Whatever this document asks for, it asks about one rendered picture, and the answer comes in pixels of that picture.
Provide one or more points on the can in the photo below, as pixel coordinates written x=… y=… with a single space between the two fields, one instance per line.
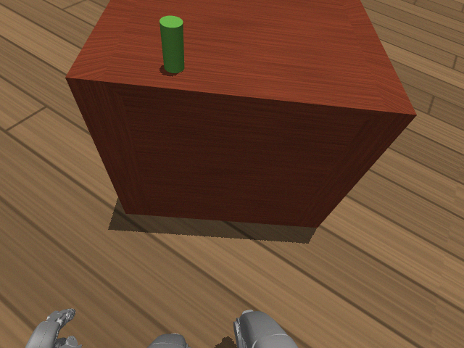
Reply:
x=171 y=29

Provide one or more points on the left robot hand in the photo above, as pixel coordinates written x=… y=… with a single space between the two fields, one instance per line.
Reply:
x=46 y=333

